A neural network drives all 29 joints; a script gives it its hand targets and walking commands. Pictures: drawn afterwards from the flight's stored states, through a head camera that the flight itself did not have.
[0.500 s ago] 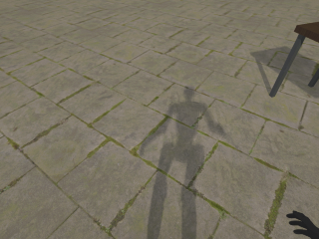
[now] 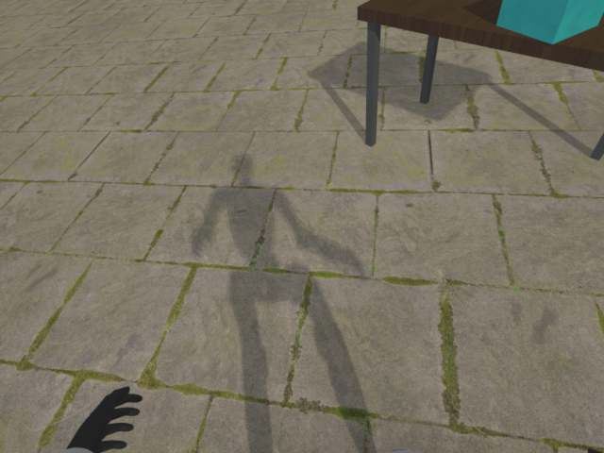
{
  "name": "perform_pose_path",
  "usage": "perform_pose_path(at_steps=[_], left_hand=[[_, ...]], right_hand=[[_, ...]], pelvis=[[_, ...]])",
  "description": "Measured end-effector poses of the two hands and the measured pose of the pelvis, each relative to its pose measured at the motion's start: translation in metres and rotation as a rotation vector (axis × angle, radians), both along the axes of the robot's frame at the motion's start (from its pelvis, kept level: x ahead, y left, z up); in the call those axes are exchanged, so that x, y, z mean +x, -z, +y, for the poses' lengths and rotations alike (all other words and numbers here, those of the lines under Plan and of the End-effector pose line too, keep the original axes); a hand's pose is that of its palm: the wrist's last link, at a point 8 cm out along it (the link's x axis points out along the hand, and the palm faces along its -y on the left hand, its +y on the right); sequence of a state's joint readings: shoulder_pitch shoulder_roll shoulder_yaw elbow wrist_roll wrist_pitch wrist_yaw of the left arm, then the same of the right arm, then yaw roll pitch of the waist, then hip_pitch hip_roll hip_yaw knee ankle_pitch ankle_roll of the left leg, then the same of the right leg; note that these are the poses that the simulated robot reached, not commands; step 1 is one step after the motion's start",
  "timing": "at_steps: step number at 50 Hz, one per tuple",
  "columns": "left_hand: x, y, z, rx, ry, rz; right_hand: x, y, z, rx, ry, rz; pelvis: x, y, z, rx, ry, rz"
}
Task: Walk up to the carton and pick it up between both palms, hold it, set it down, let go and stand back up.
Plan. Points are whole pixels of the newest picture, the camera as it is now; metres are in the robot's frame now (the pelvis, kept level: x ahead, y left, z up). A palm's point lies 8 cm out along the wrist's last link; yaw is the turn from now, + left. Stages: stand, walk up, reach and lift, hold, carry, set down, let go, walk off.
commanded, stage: walk up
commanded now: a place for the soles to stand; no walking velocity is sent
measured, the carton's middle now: out of the picture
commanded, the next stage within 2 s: none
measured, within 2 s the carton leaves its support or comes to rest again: neither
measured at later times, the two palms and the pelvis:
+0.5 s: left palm (203, 248) +0.49 +0.23 -0.04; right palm out of the picture +0.14 -0.32 -0.04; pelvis +0.24 +0.00 +0.02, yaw -23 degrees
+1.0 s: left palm (275, 175) +0.69 +0.10 -0.04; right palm out of the picture +0.38 -0.45 -0.06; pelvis +0.45 -0.13 +0.02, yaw -35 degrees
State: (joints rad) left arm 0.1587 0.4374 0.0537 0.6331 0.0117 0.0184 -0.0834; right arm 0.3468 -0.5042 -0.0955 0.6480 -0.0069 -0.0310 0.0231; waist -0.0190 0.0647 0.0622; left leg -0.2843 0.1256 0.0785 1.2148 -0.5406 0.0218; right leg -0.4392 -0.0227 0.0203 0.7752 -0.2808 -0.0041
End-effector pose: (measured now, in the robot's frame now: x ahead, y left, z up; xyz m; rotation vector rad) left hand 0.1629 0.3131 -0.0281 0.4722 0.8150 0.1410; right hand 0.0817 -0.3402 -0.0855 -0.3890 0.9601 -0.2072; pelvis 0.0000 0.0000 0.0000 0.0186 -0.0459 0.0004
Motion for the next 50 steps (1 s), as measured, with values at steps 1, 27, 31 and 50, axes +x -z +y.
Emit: perform_pose_path(at_steps=[1,27,31,50], left_hand=[[0.0,0.001,0.0,0.002,-0.016,0.021],[0.368,0.005,-0.113,-0.06,0.481,0.059],[0.438,-0.006,-0.172,-0.028,0.586,0.014],[0.525,0.012,-0.216,0.051,0.46,0.134]], right_hand=[[0.016,-0.005,0.004,0.014,-0.012,-0.025],[0.05,-0.043,0.016,-0.051,0.477,0.062],[0.057,-0.022,0.005,-0.001,0.549,0.124],[0.302,-0.029,-0.115,0.027,0.473,-0.074]], pelvis=[[0.009,-0.004,0.0,-0.011,0.011,-0.005],[0.253,-0.023,-0.009,0.021,0.421,-0.049],[0.29,-0.015,-0.033,0.036,0.468,-0.026],[0.455,-0.019,-0.133,-0.042,0.605,-0.008]])
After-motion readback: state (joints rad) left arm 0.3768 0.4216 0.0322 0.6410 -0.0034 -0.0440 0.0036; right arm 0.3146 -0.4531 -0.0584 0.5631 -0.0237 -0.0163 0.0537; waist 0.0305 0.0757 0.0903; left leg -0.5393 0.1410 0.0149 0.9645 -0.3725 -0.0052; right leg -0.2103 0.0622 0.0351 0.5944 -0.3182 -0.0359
